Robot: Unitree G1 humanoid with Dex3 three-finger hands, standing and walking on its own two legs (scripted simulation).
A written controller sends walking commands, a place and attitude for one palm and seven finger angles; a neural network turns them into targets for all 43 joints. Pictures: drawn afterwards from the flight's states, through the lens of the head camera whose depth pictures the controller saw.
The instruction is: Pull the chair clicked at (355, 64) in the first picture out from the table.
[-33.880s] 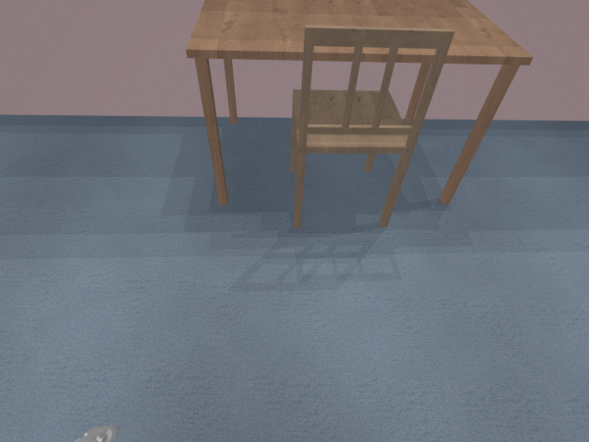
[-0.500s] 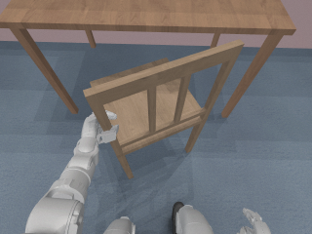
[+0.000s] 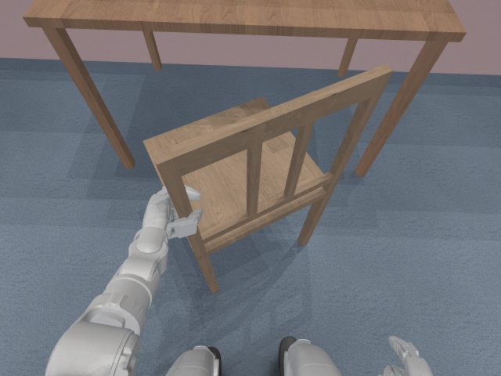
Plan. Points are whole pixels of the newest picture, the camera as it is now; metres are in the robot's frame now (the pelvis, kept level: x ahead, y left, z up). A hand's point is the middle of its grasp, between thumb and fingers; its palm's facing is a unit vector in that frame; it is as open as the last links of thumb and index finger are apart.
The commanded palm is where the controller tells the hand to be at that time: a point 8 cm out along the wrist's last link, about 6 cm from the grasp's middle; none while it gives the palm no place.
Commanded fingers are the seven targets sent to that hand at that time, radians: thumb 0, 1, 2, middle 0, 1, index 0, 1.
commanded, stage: step backward, pulling the chair out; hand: left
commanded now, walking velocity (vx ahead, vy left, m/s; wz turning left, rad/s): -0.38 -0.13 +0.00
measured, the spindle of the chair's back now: (253, 183) +0.47 +0.00 -0.08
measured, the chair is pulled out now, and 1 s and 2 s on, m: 0.34 0.55 0.57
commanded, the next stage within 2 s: stop walking, hand still on the chair in 0.54 s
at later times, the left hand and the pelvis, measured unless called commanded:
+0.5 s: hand (172, 277) +0.27 +0.14 -0.06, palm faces +0.02 -0.98 -0.18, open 5.8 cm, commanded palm +0.28 +0.19 -0.05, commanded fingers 0.00 0.90 0.90 -0.50 -1.45 -0.50 -1.45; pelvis -0.09 +0.00 +0.00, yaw +0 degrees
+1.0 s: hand (165, 354) +0.15 +0.13 -0.06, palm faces +0.02 -0.98 -0.19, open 5.7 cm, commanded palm +0.14 +0.18 -0.03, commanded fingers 0.00 0.90 0.90 -0.50 -1.45 -0.50 -1.45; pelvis -0.14 +0.00 +0.01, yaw -2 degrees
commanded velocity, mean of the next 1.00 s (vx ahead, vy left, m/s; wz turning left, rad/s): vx -0.12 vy -0.01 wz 0.03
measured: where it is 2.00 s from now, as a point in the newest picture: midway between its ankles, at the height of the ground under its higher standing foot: outside the picture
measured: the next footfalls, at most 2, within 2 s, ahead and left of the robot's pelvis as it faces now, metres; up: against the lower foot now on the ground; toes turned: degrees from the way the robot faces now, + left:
left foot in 0.36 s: -0.05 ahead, +0.12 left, +0.00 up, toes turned -2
right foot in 0.52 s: -0.02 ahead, -0.14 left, +0.00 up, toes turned -4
